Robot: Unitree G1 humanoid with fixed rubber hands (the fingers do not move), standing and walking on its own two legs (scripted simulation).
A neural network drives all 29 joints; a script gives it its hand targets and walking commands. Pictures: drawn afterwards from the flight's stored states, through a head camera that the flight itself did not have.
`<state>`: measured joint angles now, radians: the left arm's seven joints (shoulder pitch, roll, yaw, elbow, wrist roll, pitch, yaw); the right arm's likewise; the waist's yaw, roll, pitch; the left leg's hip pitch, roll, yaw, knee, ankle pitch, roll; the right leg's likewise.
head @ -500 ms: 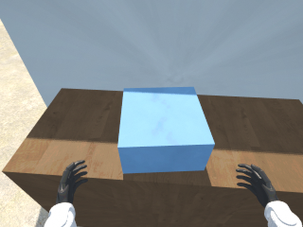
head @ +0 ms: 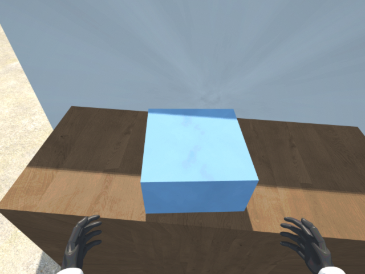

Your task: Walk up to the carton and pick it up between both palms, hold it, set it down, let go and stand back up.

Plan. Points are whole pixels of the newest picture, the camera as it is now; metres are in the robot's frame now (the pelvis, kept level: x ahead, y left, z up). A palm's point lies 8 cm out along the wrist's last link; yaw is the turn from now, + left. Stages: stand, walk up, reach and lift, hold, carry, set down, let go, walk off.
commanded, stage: set down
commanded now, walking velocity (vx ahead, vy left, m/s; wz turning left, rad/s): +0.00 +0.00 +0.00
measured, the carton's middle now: (193, 156) +0.48 +0.00 -0.04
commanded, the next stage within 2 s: let go in 1.38 s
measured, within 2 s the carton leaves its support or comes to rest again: neither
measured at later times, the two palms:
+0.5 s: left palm (74, 269) +0.15 +0.24 -0.03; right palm (307, 267) +0.18 -0.24 -0.03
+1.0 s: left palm out of the picture +0.14 +0.24 -0.05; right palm (291, 273) +0.17 -0.21 -0.05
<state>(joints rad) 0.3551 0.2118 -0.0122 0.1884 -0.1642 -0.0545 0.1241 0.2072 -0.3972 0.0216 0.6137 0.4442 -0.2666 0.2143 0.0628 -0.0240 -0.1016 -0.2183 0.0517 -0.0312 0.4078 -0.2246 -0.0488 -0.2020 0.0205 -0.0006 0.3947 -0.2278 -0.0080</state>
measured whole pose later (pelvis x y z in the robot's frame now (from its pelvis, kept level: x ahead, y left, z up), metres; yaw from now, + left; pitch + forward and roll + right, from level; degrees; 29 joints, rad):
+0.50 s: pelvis +0.00 +0.00 +0.00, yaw +0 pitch +1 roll -1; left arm 0.37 0.21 -0.01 0.24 -0.12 -0.01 0.09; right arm 0.26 -0.33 0.02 0.58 0.33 -0.24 0.16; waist 0.06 -0.02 -0.08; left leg -0.19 0.05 -0.03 0.39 -0.23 -0.04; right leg -0.16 0.02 0.00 0.35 -0.22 -0.01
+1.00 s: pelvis +0.01 +0.01 +0.00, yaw +0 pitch +0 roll -1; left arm 0.34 0.21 -0.01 0.31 -0.09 0.06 0.05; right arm 0.26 -0.23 0.02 0.58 0.20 -0.20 0.07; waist 0.06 -0.03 -0.04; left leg -0.16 0.05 -0.03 0.39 -0.23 -0.04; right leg -0.13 0.02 0.00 0.34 -0.21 -0.01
